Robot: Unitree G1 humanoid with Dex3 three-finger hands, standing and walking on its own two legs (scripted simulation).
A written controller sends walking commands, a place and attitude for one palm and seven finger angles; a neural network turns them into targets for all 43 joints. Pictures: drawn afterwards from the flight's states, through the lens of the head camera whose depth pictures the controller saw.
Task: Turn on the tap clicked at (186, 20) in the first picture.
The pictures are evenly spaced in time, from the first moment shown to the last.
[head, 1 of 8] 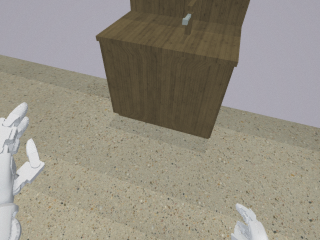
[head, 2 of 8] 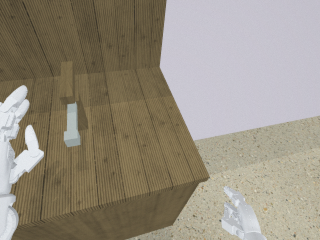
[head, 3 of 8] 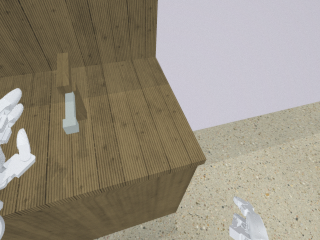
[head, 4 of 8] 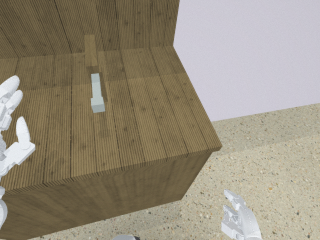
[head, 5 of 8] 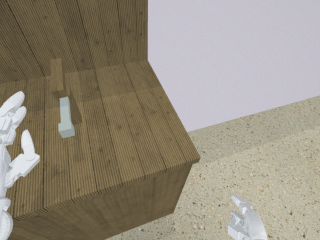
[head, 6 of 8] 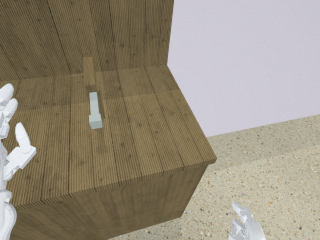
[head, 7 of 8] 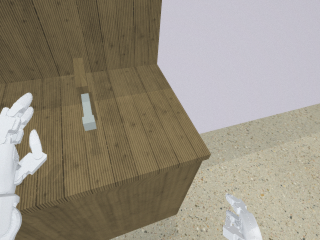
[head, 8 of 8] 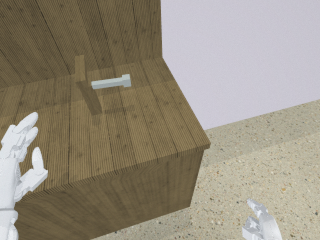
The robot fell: no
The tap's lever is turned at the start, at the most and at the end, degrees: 0 84 84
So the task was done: yes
